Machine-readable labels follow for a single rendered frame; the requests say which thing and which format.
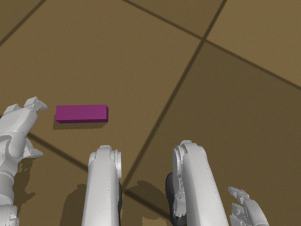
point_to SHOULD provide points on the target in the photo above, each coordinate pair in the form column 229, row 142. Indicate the carton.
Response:
column 81, row 113

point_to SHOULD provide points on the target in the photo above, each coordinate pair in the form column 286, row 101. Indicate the left robot hand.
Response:
column 21, row 120

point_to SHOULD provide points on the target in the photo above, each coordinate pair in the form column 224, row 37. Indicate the left robot arm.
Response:
column 11, row 153

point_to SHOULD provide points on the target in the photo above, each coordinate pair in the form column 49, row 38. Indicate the right robot foot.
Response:
column 175, row 221

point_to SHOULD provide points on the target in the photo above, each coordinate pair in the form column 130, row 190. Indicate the right robot hand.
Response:
column 248, row 215

